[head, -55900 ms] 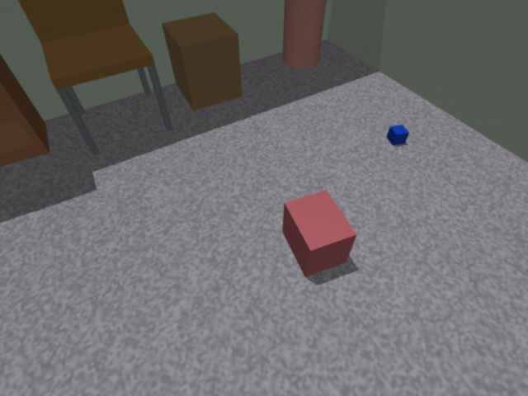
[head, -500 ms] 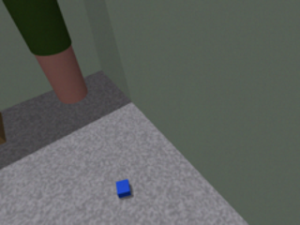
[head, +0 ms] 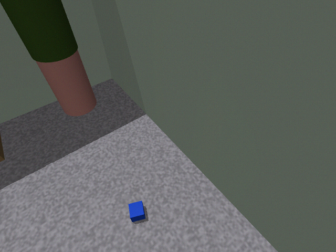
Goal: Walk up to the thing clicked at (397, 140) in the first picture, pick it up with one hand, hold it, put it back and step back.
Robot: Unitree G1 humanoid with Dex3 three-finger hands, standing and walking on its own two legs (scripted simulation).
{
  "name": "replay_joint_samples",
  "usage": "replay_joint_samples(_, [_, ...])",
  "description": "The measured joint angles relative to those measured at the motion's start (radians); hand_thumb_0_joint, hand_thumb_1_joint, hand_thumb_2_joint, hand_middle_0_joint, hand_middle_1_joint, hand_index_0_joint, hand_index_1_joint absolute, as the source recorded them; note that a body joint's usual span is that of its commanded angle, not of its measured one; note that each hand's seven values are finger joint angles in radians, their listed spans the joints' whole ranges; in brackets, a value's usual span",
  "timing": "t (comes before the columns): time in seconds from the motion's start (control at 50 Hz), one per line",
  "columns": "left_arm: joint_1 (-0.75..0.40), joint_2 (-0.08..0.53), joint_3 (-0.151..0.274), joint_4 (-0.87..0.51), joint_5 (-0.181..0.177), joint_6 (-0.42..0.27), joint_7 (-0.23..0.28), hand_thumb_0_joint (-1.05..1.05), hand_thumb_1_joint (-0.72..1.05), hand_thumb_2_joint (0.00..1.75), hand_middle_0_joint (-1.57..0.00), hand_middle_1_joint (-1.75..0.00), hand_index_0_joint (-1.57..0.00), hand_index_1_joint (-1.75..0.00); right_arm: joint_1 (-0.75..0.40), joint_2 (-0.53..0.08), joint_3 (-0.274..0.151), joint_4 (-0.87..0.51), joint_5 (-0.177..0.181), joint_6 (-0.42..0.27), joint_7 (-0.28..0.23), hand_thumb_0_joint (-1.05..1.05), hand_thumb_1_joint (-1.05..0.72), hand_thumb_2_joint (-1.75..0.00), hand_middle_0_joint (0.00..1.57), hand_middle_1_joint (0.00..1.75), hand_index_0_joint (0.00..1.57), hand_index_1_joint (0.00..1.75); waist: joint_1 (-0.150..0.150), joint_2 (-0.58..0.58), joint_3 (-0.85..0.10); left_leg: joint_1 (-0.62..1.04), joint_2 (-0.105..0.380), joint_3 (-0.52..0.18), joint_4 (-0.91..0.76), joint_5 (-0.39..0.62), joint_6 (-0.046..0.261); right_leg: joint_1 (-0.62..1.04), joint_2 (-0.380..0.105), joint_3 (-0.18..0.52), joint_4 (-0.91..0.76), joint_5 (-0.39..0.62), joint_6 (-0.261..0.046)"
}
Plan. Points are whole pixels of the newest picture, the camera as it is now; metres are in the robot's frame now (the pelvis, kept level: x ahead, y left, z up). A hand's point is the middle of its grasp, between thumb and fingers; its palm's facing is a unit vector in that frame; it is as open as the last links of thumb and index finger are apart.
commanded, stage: stand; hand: left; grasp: from above
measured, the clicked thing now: (137, 211) +0.45 +0.21 -0.74
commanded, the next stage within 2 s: step back in 0.74 s
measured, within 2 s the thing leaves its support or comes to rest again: neither
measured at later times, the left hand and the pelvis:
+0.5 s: hand out of the picture +0.07 +0.24 -0.16, palm faces +0.00 -0.94 -0.34, open 7.4 cm; pelvis +0.01 -0.01 +0.00, yaw +0 degrees
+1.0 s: hand out of the picture +0.08 +0.29 -0.17, palm faces -0.01 -0.93 -0.38, open 7.4 cm; pelvis -0.03 +0.02 -0.02, yaw +0 degrees
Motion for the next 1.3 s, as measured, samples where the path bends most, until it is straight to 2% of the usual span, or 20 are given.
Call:
replay_joint_samples(0.76, [-0.003,0.011,-0.002,-0.015,-0.01,-0.002,-0.009,0.0,0.9,0.9,-0.21,-0.3,-0.2,-0.3,-0.006,-0.018,0.008,-0.007,0.004,0.001,0.006,0.01,-0.9,-0.9,0.2,0.3,0.2,0.3,-0.004,0.001,-0.007,-0.005,0.011,0.001,-0.003,-0.004,-0.01,-0.011,0.01,0.001,0.008,-0.009,-0.011])
replay_joint_samples(0.82, [-0.019,0.016,0.022,-0.049,-0.022,0.003,-0.007,0.0,0.9,0.89,-0.21,-0.3,-0.2,-0.3,-0.029,-0.033,0.0,-0.043,0.013,0.015,0.01,0.01,-0.9,-0.9,0.2,0.3,0.2,0.3,-0.009,0.012,0.036,-0.066,0.015,-0.005,0.087,-0.033,-0.003,-0.056,0.017,-0.003,0.065,-0.023,-0.014])
replay_joint_samples(0.86, [-0.032,0.022,0.033,-0.074,-0.023,0.009,-0.004,0.0,0.9,0.89,-0.21,-0.3,-0.2,-0.3,-0.043,-0.045,-0.008,-0.072,0.017,0.022,0.011,0.0,-0.9,-0.9,0.2,0.3,0.2,0.3,-0.013,0.019,0.07,-0.119,0.013,-0.004,0.167,-0.044,0.018,-0.085,0.017,-0.006,0.1,-0.03,-0.016])
replay_joint_samples(0.96, [-0.055,0.039,0.048,-0.135,0.0,0.034,0.0,0.0,0.9,0.89,-0.21,-0.3,-0.2,-0.3,-0.034,-0.072,-0.032,-0.137,0.016,0.049,0.016,0.0,-0.91,-0.9,0.2,0.3,0.2,0.3,-0.015,-0.003,0.111,-0.221,-0.053,0.005,0.458,-0.276,0.063,-0.168,-0.022,0.012,0.197,-0.054,-0.005])
replay_joint_samples(1.0, [-0.066,0.051,0.048,-0.157,0.005,0.041,0.002,0.0,0.9,0.89,-0.21,-0.3,-0.2,-0.3,-0.013,-0.077,-0.037,-0.154,0.018,0.05,0.019,0.0,-0.91,-0.9,0.2,0.3,0.2,0.3,-0.023,-0.013,0.108,-0.21,-0.056,0.014,0.455,-0.267,0.07,-0.205,-0.036,0.012,0.233,-0.064,0.008])
replay_joint_samples(1.04, [-0.082,0.064,0.045,-0.184,0.001,0.05,0.004,0.0,0.9,0.89,-0.21,-0.3,-0.2,-0.3,0.012,-0.084,-0.041,-0.166,0.012,0.043,0.019,0.0,-0.91,-0.9,0.2,0.3,0.2,0.3,-0.031,-0.015,0.103,-0.162,-0.041,0.017,0.339,-0.181,0.065,-0.251,-0.041,0.008,0.291,-0.086,0.023])
replay_joint_samples(1.06, [-0.098,0.073,0.047,-0.196,-0.005,0.055,0.007,0.0,0.9,0.89,-0.21,-0.3,-0.2,-0.3,0.016,-0.077,-0.047,-0.165,0.005,0.039,0.015,0.0,-0.91,-0.9,0.2,0.3,0.2,0.3,-0.03,-0.032,0.114,-0.158,-0.053,0.022,0.327,-0.214,0.066,-0.279,-0.046,0.03,0.338,-0.099,0.007])
replay_joint_samples(1.08, [-0.116,0.082,0.05,-0.207,-0.01,0.06,0.012,0.0,0.9,0.89,-0.21,-0.3,-0.2,-0.3,0.018,-0.064,-0.048,-0.164,-0.002,0.036,0.011,0.0,-0.91,-0.9,0.2,0.3,0.2,0.3,-0.023,-0.053,0.135,-0.159,-0.064,0.032,0.333,-0.218,0.07,-0.302,-0.028,0.083,0.398,-0.163,-0.014])
replay_joint_samples(1.12, [-0.13,0.09,0.053,-0.228,-0.013,0.065,0.022,0.0,0.9,0.9,-0.2,-0.3,-0.2,-0.3,0.025,-0.04,-0.041,-0.169,-0.006,0.034,0.01,0.0,-0.91,-0.9,0.2,0.3,0.2,0.3,-0.021,-0.073,0.159,-0.159,-0.068,0.04,0.324,-0.2,0.079,-0.34,0.039,0.158,0.532,-0.291,-0.038])
replay_joint_samples(1.16, [-0.126,0.085,0.049,-0.234,-0.015,0.068,0.029,0.0,0.91,0.9,-0.2,-0.3,-0.2,-0.3,0.036,-0.025,-0.035,-0.177,-0.007,0.037,0.005,0.0,-0.91,-0.9,0.2,0.3,0.2,0.3,-0.033,-0.07,0.157,-0.158,-0.063,0.034,0.287,-0.169,0.083,-0.366,0.101,0.187,0.636,-0.334,-0.047])
replay_joint_samples(1.18, [-0.121,0.081,0.045,-0.236,-0.018,0.07,0.028,0.0,0.91,0.9,-0.2,-0.3,-0.2,-0.3,0.039,-0.02,-0.034,-0.182,-0.01,0.038,0.001,0.0,-0.9,-0.9,0.2,0.3,0.2,0.3,-0.036,-0.068,0.152,-0.155,-0.062,0.035,0.263,-0.152,0.084,-0.376,0.12,0.194,0.675,-0.326,-0.048])
replay_joint_samples(1.24, [-0.091,0.066,0.036,-0.245,-0.02,0.07,0.024,0.0,0.91,0.9,-0.2,-0.3,-0.2,-0.3,0.035,-0.014,-0.034,-0.199,-0.009,0.039,-0.015,0.01,-0.9,-0.9,0.2,0.3,0.2,0.3,-0.033,-0.062,0.146,-0.143,-0.064,0.058,0.211,-0.116,0.092,-0.372,0.134,0.189,0.726,-0.276,-0.041])
replay_joint_samples(1.3, [-0.054,0.056,0.033,-0.244,-0.014,0.069,0.02,0.0,0.9,0.9,-0.2,-0.3,-0.2,-0.3,0.023,-0.01,-0.037,-0.225,-0.004,0.033,-0.026,0.01,-0.9,-0.9,0.2,0.3,0.2,0.3,-0.032,-0.054,0.144,-0.137,-0.068,0.082,0.205,-0.107,0.101,-0.322,0.115,0.167,0.657,-0.257,-0.023])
